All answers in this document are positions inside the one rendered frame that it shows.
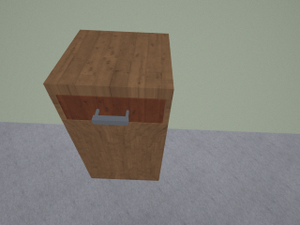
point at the drawer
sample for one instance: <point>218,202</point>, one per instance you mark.
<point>140,110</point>

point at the cabinet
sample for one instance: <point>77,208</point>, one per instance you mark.
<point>116,64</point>

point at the handle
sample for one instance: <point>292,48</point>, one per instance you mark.
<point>110,119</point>

